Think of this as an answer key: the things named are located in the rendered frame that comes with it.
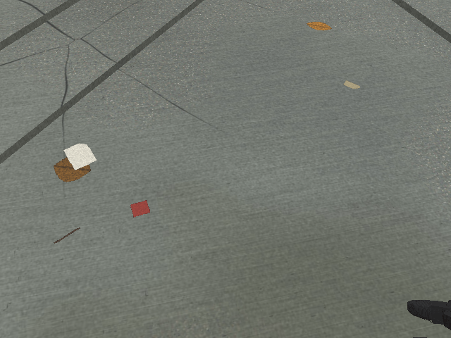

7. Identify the robot right hand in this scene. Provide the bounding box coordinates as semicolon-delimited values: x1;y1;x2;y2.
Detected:
407;300;451;338

